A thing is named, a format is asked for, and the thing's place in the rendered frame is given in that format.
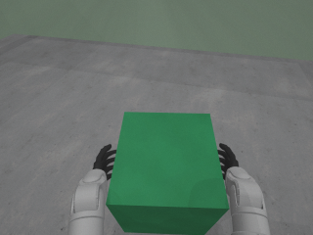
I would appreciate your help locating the robot left hand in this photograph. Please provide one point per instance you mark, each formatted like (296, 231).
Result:
(102, 160)

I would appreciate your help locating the robot right hand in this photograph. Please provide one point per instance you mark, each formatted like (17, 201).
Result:
(230, 158)

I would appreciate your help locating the robot left forearm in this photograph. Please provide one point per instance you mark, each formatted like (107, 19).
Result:
(87, 208)

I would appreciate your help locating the robot right forearm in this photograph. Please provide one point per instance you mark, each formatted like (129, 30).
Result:
(247, 205)

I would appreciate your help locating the carton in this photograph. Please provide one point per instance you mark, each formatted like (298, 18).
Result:
(166, 175)

